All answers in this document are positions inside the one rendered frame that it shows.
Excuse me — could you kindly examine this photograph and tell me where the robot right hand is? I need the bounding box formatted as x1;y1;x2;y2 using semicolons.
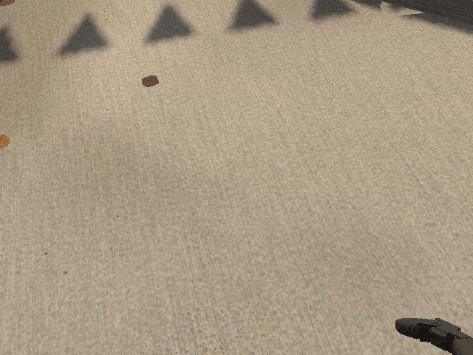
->
395;318;473;355

